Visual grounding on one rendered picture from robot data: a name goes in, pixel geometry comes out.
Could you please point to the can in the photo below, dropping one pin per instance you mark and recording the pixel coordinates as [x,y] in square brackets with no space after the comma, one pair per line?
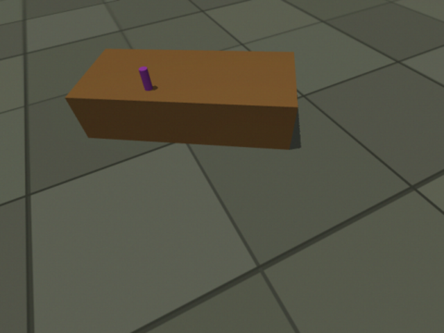
[145,78]

